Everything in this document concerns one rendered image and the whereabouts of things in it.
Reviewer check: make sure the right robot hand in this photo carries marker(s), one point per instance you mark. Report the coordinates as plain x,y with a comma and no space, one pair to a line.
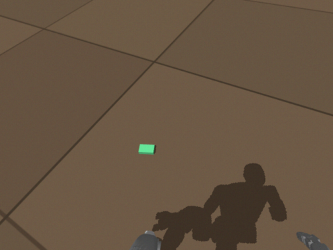
311,241

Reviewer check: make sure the small box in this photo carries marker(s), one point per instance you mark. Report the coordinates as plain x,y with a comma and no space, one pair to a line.
146,149

